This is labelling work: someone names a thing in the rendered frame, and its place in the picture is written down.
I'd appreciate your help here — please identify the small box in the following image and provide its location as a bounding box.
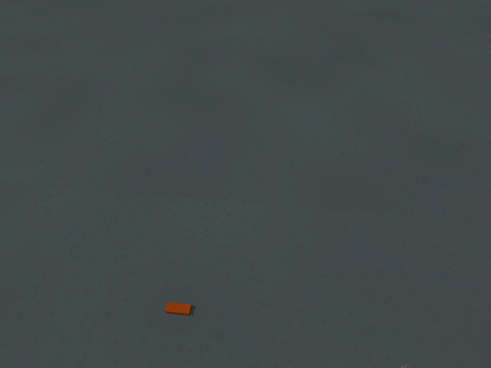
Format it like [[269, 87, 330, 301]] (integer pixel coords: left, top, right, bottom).
[[165, 302, 192, 316]]

